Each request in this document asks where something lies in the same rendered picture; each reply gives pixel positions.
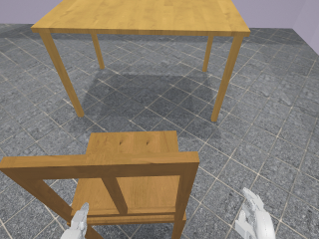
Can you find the robot left hand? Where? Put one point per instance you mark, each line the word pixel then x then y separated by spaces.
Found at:
pixel 79 224

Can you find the chair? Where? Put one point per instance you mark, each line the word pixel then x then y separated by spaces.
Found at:
pixel 127 177

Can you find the table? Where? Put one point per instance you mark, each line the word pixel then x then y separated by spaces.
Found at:
pixel 210 18

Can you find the robot right hand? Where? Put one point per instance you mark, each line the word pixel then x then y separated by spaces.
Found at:
pixel 259 225

